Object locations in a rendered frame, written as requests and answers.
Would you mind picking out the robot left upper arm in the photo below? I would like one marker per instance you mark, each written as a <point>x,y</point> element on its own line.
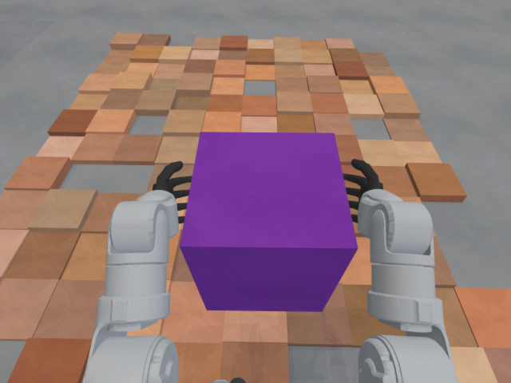
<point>134,359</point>

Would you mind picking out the right robot forearm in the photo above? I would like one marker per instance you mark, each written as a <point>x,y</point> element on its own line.
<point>402,291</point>

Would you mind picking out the left robot hand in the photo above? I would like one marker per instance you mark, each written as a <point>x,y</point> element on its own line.
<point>164,183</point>

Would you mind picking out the left robot forearm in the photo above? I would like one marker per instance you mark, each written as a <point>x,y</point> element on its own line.
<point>136,275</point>

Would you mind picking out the right robot hand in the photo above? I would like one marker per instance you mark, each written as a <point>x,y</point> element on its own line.
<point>369,183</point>

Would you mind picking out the robot right upper arm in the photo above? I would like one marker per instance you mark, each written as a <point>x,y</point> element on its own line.
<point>403,359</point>

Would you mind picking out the carton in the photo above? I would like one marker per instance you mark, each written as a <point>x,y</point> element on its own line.
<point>268,224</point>

